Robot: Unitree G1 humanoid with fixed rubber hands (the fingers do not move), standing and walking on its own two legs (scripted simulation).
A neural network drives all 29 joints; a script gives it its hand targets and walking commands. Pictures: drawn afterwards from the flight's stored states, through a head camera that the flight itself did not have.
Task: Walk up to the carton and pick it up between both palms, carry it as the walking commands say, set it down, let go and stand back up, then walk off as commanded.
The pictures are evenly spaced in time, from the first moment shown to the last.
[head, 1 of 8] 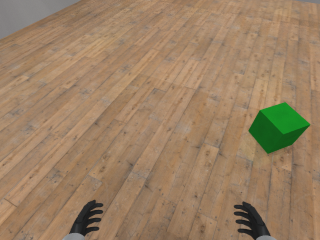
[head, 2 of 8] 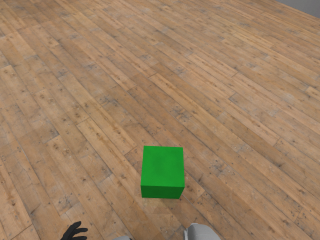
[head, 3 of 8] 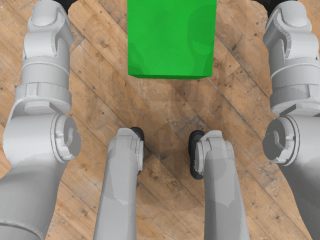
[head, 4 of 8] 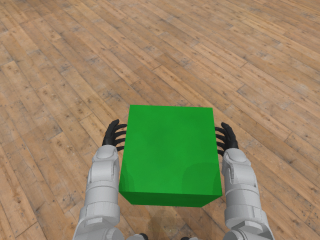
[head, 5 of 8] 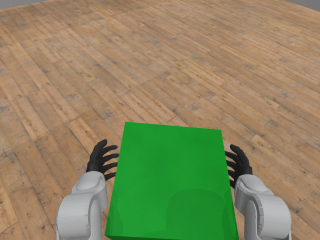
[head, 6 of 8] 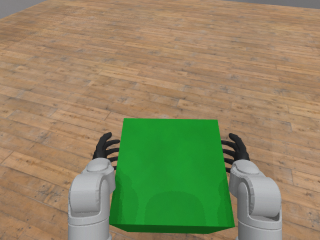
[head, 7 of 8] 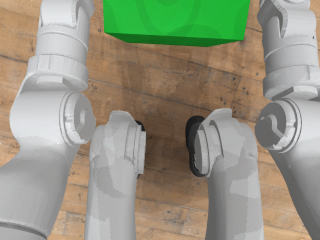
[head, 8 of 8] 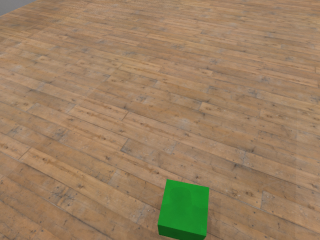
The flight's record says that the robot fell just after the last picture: no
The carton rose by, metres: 0.66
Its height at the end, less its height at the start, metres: +0.00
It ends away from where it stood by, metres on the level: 1.39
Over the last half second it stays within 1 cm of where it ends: yes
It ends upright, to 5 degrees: yes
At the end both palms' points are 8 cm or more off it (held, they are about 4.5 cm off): yes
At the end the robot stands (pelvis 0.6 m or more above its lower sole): yes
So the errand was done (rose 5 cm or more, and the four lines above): yes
